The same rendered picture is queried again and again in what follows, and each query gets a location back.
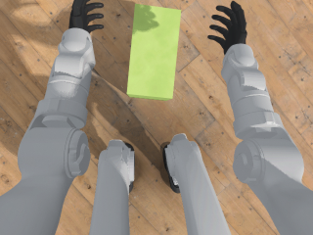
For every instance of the left robot upper arm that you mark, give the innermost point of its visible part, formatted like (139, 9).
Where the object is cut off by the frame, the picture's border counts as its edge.
(49, 160)

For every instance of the right robot upper arm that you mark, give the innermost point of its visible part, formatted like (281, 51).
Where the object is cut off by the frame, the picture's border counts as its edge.
(273, 170)

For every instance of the right robot shin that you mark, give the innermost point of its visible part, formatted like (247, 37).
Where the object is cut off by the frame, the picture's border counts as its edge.
(182, 136)

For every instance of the left robot hand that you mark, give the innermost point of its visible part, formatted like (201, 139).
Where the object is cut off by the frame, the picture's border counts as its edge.
(79, 18)

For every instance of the carton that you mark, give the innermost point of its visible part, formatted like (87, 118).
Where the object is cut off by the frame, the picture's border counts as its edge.
(153, 52)

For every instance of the robot left forearm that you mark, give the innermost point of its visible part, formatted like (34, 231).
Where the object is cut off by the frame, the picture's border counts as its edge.
(64, 104)

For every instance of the left robot thigh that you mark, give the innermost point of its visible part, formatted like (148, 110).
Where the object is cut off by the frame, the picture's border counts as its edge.
(110, 214)

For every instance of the right robot hand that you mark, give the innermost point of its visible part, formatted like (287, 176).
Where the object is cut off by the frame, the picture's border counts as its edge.
(235, 33)

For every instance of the robot right forearm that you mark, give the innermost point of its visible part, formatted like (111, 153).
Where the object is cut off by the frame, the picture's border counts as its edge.
(249, 98)

